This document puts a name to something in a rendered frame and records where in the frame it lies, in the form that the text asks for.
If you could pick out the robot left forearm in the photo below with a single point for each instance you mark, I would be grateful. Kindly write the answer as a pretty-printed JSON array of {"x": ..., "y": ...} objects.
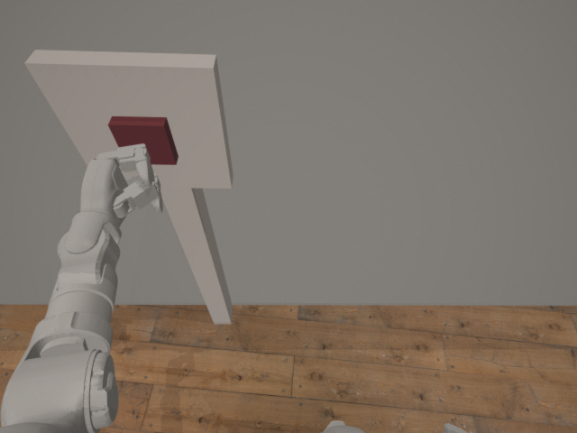
[{"x": 82, "y": 302}]

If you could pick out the button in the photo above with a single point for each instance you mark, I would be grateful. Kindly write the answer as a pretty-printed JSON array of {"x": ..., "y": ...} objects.
[{"x": 154, "y": 132}]

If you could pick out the panel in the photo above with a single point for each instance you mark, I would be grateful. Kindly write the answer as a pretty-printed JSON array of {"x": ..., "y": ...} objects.
[{"x": 86, "y": 88}]

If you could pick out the robot left upper arm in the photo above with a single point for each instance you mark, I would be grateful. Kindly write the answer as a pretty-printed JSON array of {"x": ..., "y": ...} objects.
[{"x": 69, "y": 393}]

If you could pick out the left robot hand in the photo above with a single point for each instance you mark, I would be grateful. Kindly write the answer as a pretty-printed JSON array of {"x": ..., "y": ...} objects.
[{"x": 104, "y": 188}]

